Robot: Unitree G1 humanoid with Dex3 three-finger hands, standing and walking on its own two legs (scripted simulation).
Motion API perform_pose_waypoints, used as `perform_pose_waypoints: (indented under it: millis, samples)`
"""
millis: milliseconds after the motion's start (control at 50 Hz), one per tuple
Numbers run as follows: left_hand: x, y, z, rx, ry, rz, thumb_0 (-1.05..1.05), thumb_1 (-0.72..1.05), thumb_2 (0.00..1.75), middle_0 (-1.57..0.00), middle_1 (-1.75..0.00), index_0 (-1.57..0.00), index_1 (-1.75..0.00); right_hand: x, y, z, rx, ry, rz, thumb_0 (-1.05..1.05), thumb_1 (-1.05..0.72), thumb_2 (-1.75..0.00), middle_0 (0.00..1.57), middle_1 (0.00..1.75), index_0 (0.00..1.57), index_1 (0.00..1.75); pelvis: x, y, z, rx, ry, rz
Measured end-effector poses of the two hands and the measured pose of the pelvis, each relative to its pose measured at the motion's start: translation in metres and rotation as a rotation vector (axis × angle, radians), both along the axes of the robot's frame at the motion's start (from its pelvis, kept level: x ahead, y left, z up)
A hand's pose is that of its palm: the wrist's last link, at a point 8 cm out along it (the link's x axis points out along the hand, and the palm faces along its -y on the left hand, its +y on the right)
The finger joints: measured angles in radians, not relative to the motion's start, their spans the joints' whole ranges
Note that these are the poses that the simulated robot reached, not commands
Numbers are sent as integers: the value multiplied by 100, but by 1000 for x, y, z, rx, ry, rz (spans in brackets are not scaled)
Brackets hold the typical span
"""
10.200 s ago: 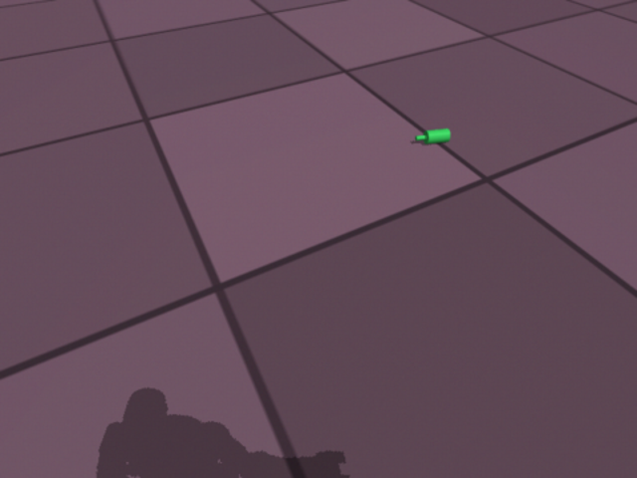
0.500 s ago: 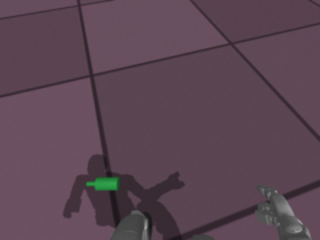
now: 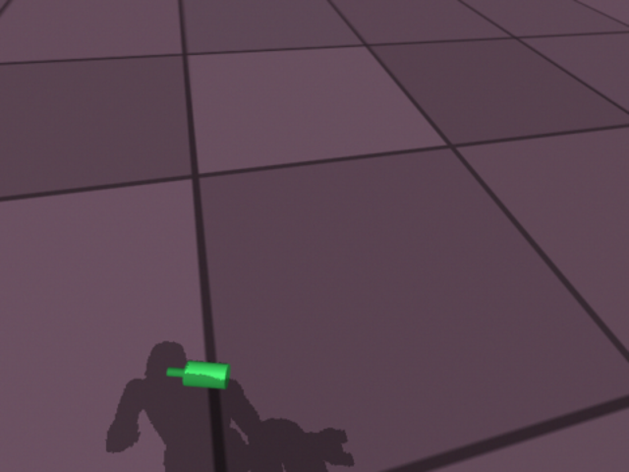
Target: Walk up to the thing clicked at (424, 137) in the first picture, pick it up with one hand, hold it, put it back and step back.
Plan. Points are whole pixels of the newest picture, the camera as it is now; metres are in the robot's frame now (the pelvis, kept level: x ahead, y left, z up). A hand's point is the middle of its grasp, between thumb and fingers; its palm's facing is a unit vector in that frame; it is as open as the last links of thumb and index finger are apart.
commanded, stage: walk up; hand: left
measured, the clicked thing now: (197, 374) +0.54 +0.33 -0.73
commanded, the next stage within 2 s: none
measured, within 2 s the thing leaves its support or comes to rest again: neither
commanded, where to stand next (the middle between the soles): +0.16 +0.00 m, yaw -2 degrees
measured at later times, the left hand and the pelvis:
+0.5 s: hand out of the picture +0.08 +0.24 -0.14, palm faces -0.01 -0.94 -0.34, open 7.3 cm; pelvis +0.00 -0.01 +0.01, yaw -1 degrees
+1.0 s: hand out of the picture +0.11 +0.24 -0.14, palm faces -0.04 -0.94 -0.34, open 7.3 cm; pelvis +0.02 -0.01 +0.01, yaw -2 degrees
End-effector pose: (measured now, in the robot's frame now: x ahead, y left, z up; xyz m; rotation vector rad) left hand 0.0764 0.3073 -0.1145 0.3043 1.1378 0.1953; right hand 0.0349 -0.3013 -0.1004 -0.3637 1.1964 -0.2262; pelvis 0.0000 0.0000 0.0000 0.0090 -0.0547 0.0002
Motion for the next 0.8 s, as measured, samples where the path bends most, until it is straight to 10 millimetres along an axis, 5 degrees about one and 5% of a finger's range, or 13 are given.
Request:
perform_pose_waypoints:
  millis: [200,500,800]
  samples:
    - [-1,-24,3,15,-23,-31,0,91,90,-20,-30,-21,-30,38,-24,-9,11,-95,13,1,-90,-90,21,30,20,30,-10,-15,-6,-23,-10,-1]
    - [0,-21,9,8,51,5,0,91,90,-20,-30,-21,-30,25,-10,-12,67,22,-2,1,-90,-90,20,30,20,30,5,-14,7,-7,18,-9]
    - [31,-26,12,-6,26,-21,0,91,90,-20,-30,-21,-30,47,-11,-2,52,-19,-34,1,-90,-90,20,30,20,30,10,-11,13,-4,9,-23]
